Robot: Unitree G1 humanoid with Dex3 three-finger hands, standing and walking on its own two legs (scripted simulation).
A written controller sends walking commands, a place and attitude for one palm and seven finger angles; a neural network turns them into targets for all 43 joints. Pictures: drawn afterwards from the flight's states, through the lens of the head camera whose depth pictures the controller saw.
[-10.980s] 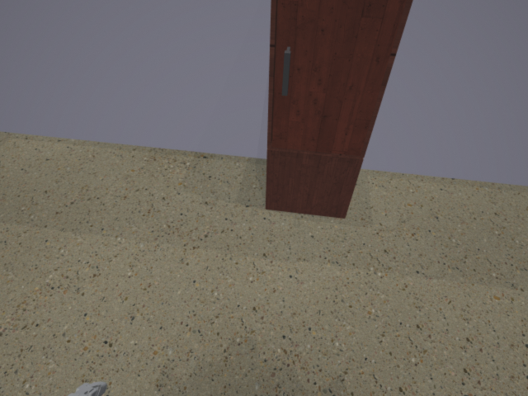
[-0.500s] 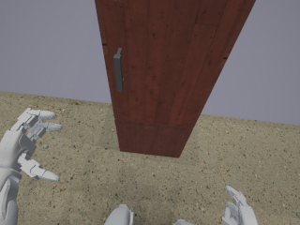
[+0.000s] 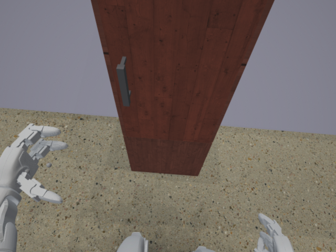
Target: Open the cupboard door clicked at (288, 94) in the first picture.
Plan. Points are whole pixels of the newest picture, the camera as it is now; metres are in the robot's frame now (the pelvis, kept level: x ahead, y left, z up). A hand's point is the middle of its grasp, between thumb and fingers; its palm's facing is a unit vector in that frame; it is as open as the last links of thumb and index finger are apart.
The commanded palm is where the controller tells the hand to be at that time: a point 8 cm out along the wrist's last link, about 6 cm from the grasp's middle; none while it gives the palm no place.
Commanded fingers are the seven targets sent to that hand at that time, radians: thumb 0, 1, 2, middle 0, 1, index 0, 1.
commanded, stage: raise the hand with hooked fingers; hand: left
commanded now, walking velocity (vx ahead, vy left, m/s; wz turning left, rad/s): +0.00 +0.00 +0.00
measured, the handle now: (125, 82) +0.56 +0.15 +0.05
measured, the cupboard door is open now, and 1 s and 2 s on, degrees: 0 0 0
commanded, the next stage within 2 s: move the hooked fingers beside the handle in 0.06 s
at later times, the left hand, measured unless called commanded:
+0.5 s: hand (66, 145) +0.33 +0.25 +0.06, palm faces -0.04 -1.00 -0.03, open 14.0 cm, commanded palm +0.31 +0.30 +0.06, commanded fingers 0.00 -0.50 0.30 -0.30 -1.20 -0.30 -1.20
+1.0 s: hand (81, 123) +0.40 +0.24 +0.05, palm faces -0.02 -1.00 -0.01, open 14.0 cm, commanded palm +0.38 +0.29 +0.06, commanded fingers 0.00 -0.50 0.30 -0.30 -1.20 -0.30 -1.20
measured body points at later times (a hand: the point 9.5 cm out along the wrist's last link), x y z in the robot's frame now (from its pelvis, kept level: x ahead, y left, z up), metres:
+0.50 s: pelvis +0.00 -0.01 -0.01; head +0.07 +0.00 +0.44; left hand +0.33 +0.30 +0.06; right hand +0.13 -0.27 -0.09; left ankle +0.05 +0.10 -0.68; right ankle -0.01 -0.13 -0.68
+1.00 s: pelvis +0.00 +0.00 -0.01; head +0.09 +0.02 +0.43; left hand +0.40 +0.29 +0.06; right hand +0.09 -0.27 -0.11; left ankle +0.05 +0.10 -0.68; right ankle -0.01 -0.13 -0.68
